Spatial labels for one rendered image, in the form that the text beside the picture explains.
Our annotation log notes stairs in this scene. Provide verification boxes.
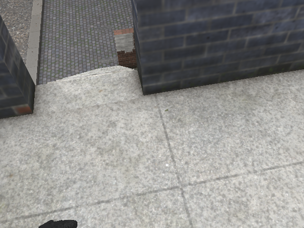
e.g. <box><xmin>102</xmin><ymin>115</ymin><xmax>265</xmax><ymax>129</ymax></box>
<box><xmin>47</xmin><ymin>66</ymin><xmax>134</xmax><ymax>84</ymax></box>

